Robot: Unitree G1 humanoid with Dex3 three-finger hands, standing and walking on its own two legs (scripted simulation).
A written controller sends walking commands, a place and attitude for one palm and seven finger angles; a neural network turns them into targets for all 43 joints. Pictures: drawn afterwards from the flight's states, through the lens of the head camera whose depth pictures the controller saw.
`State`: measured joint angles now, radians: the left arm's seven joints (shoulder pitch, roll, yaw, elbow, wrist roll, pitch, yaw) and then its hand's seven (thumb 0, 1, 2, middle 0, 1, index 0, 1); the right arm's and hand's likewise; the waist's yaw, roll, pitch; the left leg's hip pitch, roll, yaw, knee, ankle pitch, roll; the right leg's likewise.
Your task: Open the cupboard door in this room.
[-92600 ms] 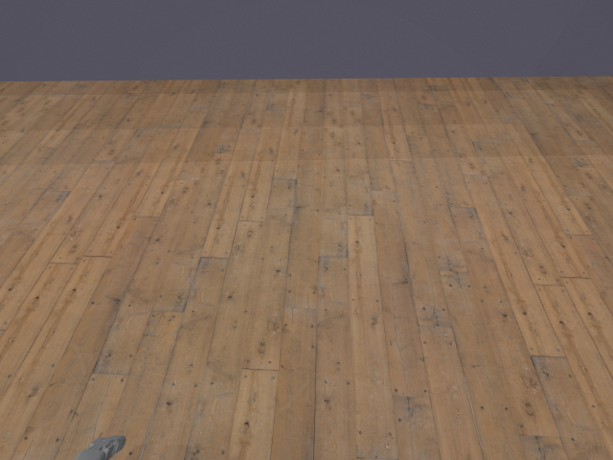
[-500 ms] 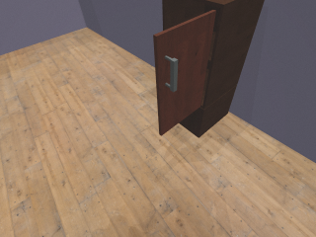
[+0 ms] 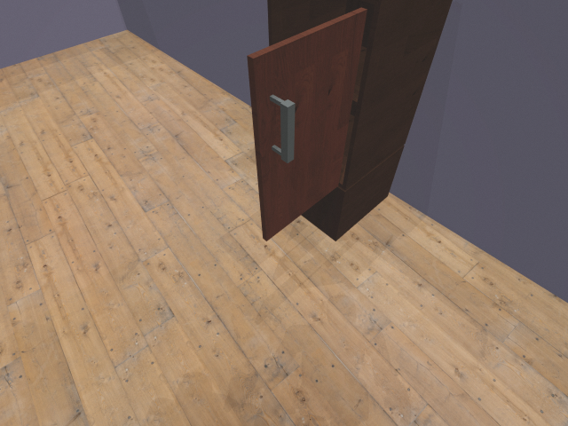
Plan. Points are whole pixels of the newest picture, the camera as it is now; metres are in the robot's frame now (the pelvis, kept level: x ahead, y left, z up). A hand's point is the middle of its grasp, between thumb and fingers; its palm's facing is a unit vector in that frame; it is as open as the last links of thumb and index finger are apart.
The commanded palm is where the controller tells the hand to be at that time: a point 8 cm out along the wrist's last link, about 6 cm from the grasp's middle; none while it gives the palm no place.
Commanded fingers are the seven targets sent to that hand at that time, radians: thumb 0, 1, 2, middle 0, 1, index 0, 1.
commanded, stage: look to check the result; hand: left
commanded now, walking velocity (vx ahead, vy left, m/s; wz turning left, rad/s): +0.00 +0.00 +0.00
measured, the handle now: (281, 129) +0.72 +0.03 +0.00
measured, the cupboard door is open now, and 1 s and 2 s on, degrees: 90 90 90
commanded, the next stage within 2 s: stand and wait in 0.32 s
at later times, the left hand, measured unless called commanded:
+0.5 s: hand out of the picture +0.04 +0.21 -0.17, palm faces +0.00 -0.96 -0.27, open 7.4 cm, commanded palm none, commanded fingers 0.00 0.90 0.90 -0.20 -0.30 -0.20 -0.30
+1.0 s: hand out of the picture +0.04 +0.21 -0.17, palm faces -0.01 -0.96 -0.27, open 7.4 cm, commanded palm none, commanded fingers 0.00 0.90 0.90 -0.20 -0.30 -0.20 -0.30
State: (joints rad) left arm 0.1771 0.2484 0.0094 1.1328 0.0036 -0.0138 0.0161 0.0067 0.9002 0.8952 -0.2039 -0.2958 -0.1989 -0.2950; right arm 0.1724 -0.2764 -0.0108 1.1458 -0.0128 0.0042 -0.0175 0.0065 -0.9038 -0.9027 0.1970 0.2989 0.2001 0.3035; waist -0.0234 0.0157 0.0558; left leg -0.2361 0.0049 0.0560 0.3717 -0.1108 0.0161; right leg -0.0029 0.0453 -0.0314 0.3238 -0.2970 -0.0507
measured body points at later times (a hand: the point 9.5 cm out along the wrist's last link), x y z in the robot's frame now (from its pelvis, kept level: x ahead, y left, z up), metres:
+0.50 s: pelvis +0.02 +0.00 +0.00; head +0.03 -0.01 +0.45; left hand +0.04 +0.26 -0.15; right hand +0.06 -0.26 -0.16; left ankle +0.06 +0.11 -0.74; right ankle -0.08 -0.08 -0.74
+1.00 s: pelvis +0.01 +0.00 +0.00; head +0.03 +0.00 +0.45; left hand +0.04 +0.26 -0.15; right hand +0.04 -0.25 -0.16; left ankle +0.06 +0.11 -0.74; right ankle -0.08 -0.08 -0.74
